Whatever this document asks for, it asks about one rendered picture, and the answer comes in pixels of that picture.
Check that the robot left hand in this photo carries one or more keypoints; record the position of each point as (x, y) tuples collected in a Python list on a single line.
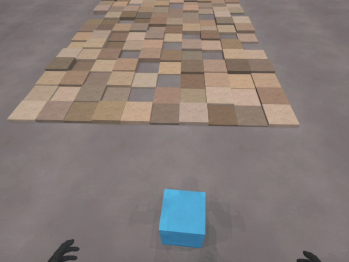
[(64, 248)]

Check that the carton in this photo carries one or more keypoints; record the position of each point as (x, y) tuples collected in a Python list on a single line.
[(182, 220)]

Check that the robot right hand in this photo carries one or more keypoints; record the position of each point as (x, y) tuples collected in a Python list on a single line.
[(311, 257)]

